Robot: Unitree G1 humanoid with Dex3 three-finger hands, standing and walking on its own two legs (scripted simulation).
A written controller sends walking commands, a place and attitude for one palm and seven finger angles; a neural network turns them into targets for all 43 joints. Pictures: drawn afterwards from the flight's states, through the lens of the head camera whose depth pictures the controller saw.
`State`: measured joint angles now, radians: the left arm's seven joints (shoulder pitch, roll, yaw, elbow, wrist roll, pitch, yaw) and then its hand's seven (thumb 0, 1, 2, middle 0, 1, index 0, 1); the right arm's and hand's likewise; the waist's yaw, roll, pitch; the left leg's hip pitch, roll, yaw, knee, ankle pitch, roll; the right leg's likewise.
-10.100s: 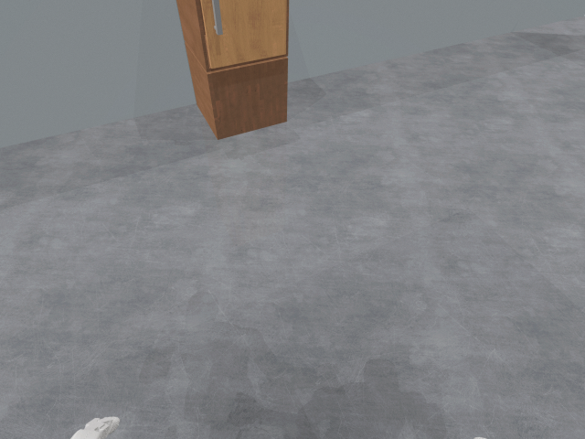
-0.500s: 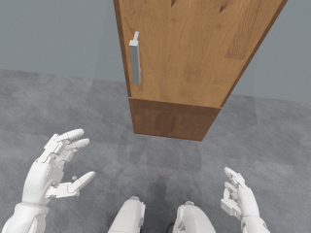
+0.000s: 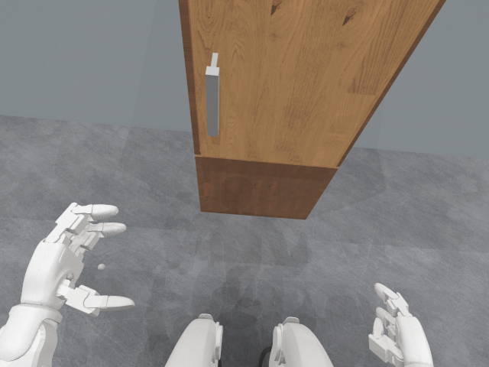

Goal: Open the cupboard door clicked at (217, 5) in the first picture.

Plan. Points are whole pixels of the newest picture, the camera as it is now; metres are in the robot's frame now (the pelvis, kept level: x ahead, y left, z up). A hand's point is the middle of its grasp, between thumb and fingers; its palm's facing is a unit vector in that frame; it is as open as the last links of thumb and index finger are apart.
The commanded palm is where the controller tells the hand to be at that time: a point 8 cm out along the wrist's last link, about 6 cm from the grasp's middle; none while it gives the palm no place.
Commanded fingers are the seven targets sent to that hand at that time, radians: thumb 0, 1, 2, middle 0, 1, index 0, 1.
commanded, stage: raise the hand with hooked fingers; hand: left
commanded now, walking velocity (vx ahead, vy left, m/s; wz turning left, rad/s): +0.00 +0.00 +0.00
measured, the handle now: (214, 97) +0.61 +0.11 +0.01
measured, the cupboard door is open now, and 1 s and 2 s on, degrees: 0 0 0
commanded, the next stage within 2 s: move the hooked fingers beside the handle in 0.94 s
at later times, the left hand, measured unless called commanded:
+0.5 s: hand (76, 229) +0.30 +0.27 +0.03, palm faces +0.02 -1.00 -0.05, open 14.0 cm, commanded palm +0.27 +0.31 +0.03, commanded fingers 0.00 -0.50 0.30 -0.30 -1.20 -0.30 -1.20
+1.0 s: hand (90, 235) +0.29 +0.25 +0.03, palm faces -0.01 -1.00 -0.06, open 14.0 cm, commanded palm +0.27 +0.30 +0.03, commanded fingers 0.00 -0.50 0.30 -0.30 -1.20 -0.30 -1.20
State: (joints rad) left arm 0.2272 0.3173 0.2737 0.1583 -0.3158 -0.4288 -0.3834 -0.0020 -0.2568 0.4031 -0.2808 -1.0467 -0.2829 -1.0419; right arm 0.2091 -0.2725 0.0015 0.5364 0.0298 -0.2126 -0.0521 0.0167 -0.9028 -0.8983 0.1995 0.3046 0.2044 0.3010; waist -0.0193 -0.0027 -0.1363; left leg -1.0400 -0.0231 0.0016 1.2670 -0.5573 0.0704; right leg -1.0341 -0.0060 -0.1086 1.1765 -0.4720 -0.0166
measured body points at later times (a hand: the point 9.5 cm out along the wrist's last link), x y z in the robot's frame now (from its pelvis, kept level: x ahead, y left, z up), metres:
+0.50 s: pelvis +0.01 -0.01 +0.00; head +0.13 +0.02 +0.43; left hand +0.29 +0.33 +0.03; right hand +0.18 -0.26 -0.09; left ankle +0.03 +0.07 -0.63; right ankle +0.05 -0.12 -0.63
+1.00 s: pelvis +0.01 -0.02 +0.00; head +0.12 +0.01 +0.44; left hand +0.29 +0.31 +0.03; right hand +0.18 -0.26 -0.08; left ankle +0.03 +0.07 -0.63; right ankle +0.05 -0.12 -0.63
